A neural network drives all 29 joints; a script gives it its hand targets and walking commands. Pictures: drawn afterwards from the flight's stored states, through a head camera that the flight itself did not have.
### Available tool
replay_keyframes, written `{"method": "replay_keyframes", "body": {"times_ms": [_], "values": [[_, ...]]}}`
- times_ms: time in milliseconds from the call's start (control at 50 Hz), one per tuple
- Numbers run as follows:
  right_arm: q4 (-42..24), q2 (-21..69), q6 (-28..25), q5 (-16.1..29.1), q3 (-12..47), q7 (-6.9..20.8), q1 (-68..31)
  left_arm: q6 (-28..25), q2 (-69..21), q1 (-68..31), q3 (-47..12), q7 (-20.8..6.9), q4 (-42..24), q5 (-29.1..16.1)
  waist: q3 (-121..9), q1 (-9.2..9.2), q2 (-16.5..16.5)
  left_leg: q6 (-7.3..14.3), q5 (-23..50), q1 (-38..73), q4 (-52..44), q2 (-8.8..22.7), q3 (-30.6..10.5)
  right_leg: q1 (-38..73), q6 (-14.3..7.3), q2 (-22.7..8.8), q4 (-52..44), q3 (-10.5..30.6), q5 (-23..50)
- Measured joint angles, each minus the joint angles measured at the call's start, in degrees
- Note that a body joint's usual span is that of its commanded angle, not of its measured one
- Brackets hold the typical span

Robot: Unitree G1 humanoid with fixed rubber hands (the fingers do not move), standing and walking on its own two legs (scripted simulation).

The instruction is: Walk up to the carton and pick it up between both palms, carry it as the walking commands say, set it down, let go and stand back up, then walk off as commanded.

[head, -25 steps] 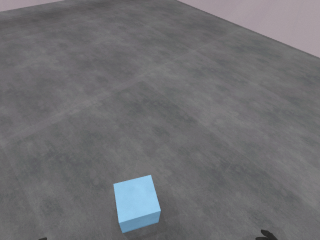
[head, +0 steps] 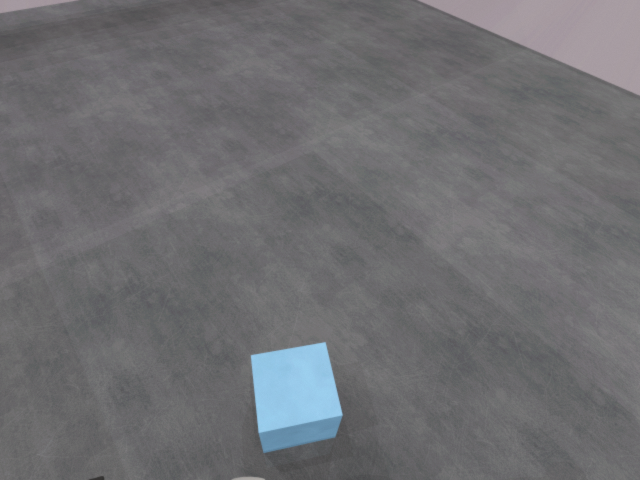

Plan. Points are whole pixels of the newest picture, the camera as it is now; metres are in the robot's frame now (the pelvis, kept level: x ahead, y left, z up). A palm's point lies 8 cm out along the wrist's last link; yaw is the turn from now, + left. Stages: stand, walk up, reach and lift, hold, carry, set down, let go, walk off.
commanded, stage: walk off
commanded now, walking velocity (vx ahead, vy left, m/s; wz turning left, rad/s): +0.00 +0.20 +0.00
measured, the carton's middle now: (294, 397) +0.43 +0.04 -0.66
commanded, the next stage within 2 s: none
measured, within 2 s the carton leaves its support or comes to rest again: neither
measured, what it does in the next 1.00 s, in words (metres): walks ahead: left foot, then right foot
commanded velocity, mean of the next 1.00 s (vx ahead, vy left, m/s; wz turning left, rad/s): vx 0.46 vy -0.17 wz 0.00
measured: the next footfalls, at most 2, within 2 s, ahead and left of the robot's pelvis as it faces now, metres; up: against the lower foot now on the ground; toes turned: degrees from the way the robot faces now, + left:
left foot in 0.14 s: +0.06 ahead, +0.17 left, +0.00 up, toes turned +4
right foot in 0.78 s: +0.36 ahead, -0.11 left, +0.00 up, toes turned +0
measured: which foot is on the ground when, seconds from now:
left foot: up 0.00-0.12, down 0.14-0.78, up 0.80-1.00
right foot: down 0.00-0.12, up 0.14-0.76, down 0.78-1.00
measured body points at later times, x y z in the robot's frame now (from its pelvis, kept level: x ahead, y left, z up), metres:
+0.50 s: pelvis +0.09 +0.08 +0.02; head +0.09 +0.12 +0.46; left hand +0.16 +0.35 -0.14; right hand +0.04 -0.17 -0.11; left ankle +0.02 +0.17 -0.74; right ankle +0.14 -0.09 -0.66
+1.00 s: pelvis +0.34 -0.03 +0.00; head +0.37 -0.02 +0.45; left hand +0.30 +0.22 -0.14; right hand +0.46 -0.28 -0.13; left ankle +0.29 +0.10 -0.65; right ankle +0.32 -0.11 -0.74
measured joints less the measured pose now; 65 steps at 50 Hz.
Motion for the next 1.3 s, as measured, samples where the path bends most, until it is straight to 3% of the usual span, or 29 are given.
{"method": "replay_keyframes", "body": {"times_ms": [60, 120, 160, 200, 280, 440, 600, 680, 740, 780, 800, 860, 940, 1000, 1100, 1200, 1240, 1300], "values": [[-1.17, 0.77, 0.27, -0.12, -0.52, 0.24, 0.74, 0.12, 0.18, 0.77, 1.07, 0.32, 0.11, 0.22, 0.84, -0.17, -0.99, -0.87, -2.17, -0.96, 1.86, 1.52, 0.73, -0.59, 1.97, -2.39, 1.41, -0.23, -0.97], [-2.37, 1.60, -0.08, -0.17, -0.75, 0.76, 1.38, 0.69, 1.00, 0.93, 2.00, 0.18, 0.04, 0.34, 1.68, -0.47, -2.19, -1.19, 3.91, 2.64, -9.05, 3.22, 2.20, -2.23, 4.17, -4.99, 5.81, -0.26, -3.62], [-2.63, 2.31, -1.26, -0.32, -0.94, 0.71, 1.95, 1.08, 1.21, 1.11, 2.34, -0.18, -0.03, 0.63, 1.84, -0.78, -2.90, 0.96, 6.98, 2.69, -10.62, 2.16, 3.02, -6.54, 2.08, -5.85, 16.37, 0.55, -10.26], [-2.16, 3.54, -2.45, -0.66, -0.63, 0.61, 3.78, 1.63, 0.56, 1.62, 2.24, -0.43, 0.37, 0.43, 1.08, -1.30, -2.49, 3.03, 6.59, 3.21, -10.89, 1.56, 2.91, -10.89, -0.14, -3.26, 28.32, 1.83, -14.66], [-1.10, 6.39, -4.45, -0.98, -0.21, 0.40, 8.24, 0.32, -1.07, 2.10, 2.10, -1.53, 1.19, -0.04, -0.19, -2.20, -1.79, 3.82, 9.44, 8.53, -19.29, 1.38, 1.75, -15.54, -2.26, -1.07, 35.61, -2.10, -5.33], [-0.66, 10.17, -8.04, -0.61, 0.08, -0.02, 14.28, -0.62, -3.69, 1.93, 2.61, -3.21, 1.70, -0.24, -2.03, -4.17, -1.60, 4.22, 11.52, 16.29, -29.45, 1.69, -0.69, -20.81, -0.15, -0.89, 30.49, -3.12, 5.96], [-0.54, 11.26, -8.88, -0.76, 0.05, -1.29, 18.77, -1.24, -5.58, -2.23, 2.93, -4.51, -1.12, -0.32, -2.80, -6.59, -0.91, 2.04, 8.56, 21.47, -33.18, 4.78, -2.50, -26.85, 2.16, -1.67, 23.30, -4.05, 9.68], [-0.22, 10.97, -8.79, -1.03, -0.20, -1.89, 20.33, -1.88, -6.57, -5.86, 2.43, -5.21, -3.56, -0.39, -1.95, -8.17, 0.09, 0.02, 4.88, 23.25, -32.38, 7.15, -2.97, -25.90, 1.41, -0.90, 15.61, -6.06, 8.35], [0.47, 10.17, -8.50, -0.83, -0.65, -2.19, 21.29, -2.62, -7.43, -8.68, 2.04, -5.11, -5.25, -0.61, -0.64, -9.11, 1.68, -1.91, 0.52, 24.06, -29.17, 9.57, -3.37, -21.26, -0.89, 0.96, 7.54, -8.00, 6.27], [1.14, 9.86, -8.33, -0.41, -1.03, -2.10, 22.11, -3.88, -7.51, -9.47, 2.15, -4.50, -5.74, -0.59, 0.41, -8.59, 1.93, -1.82, -3.57, 21.32, -18.50, 10.51, -3.42, -16.38, -2.94, 2.01, 2.41, -9.46, 9.36], [0.98, 9.62, -8.09, -0.14, -1.07, -1.97, 21.50, -4.51, -7.69, -9.29, 2.31, -4.14, -5.49, -0.39, 1.30, -8.26, 2.59, -0.77, -5.77, 17.35, -7.67, 11.03, -3.56, -16.39, -3.72, 2.54, 4.67, -10.27, 9.58], [-0.99, 9.11, -7.73, -0.19, -1.69, -1.61, 17.74, -5.22, -7.92, -4.81, 2.61, -3.52, -3.54, -0.65, 1.82, -6.29, 2.97, 2.26, -3.11, 4.60, 18.43, 10.02, -2.14, -12.84, -5.00, 3.28, 5.97, -11.59, 4.67], [-4.84, 7.62, -7.12, -1.39, -2.74, -0.15, 9.49, -5.59, -7.98, 4.13, 2.84, -2.44, 0.49, -0.71, 0.58, -2.68, 2.51, 2.45, 2.98, -6.15, 24.39, 10.10, 2.43, -5.14, -5.49, 4.33, -0.98, -12.12, 4.01], [-7.69, 6.83, -6.22, -1.83, -3.19, 0.64, 3.37, -6.21, -8.54, 10.31, 2.37, -1.82, 3.26, -0.46, -0.76, -0.63, 2.01, 2.12, 5.81, -10.04, 20.69, 10.46, 3.84, -0.75, -5.94, 4.75, -6.07, -12.30, 3.97], [-10.93, 7.15, -5.16, -1.03, -2.37, 1.10, -5.64, -6.41, -10.14, 17.94, 0.97, -1.78, 6.54, -0.05, -0.44, 2.42, 1.97, 1.55, 7.70, -10.84, 4.44, 9.64, 5.51, 5.26, -6.08, 5.81, -9.87, -12.71, 1.52], [-12.78, 9.84, -5.85, -0.51, -0.69, 0.39, -11.21, -5.86, -11.40, 22.07, -0.11, -1.86, 8.98, -0.47, 1.13, 3.91, 0.52, 3.53, 7.36, -4.28, -9.95, 6.01, 8.83, 9.34, -5.41, 5.27, -6.82, -12.52, -4.71], [-12.93, 10.89, -6.88, -1.28, -0.46, -0.30, -11.20, -5.59, -11.86, 22.72, -0.41, -1.74, 9.60, -1.51, 1.74, 3.28, -0.13, 4.83, 12.63, -0.95, -12.41, 5.70, 9.77, 6.21, -5.00, 3.85, 4.87, -11.91, -6.96], [-11.15, 10.76, -7.23, -0.93, -0.79, -0.93, -6.25, -5.12, -11.40, 19.93, 0.52, -1.81, 8.09, -1.51, 1.76, 1.58, -0.31, 3.85, 7.54, 2.82, -10.96, 6.35, 10.09, -5.92, -3.60, 3.26, 33.43, -6.95, -6.37]]}}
